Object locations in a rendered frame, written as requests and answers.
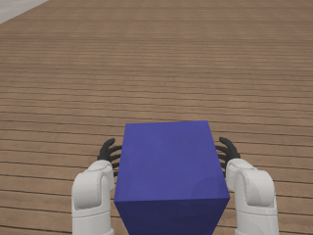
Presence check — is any robot left hand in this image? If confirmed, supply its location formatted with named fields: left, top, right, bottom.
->
left=97, top=138, right=122, bottom=177

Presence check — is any robot right hand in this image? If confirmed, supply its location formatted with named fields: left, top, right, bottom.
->
left=215, top=137, right=241, bottom=178

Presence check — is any robot right forearm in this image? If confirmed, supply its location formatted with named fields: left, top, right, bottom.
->
left=226, top=158, right=280, bottom=235

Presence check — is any carton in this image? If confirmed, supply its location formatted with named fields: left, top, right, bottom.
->
left=113, top=120, right=231, bottom=235

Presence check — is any robot left forearm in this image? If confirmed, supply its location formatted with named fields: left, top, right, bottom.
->
left=71, top=160, right=115, bottom=235

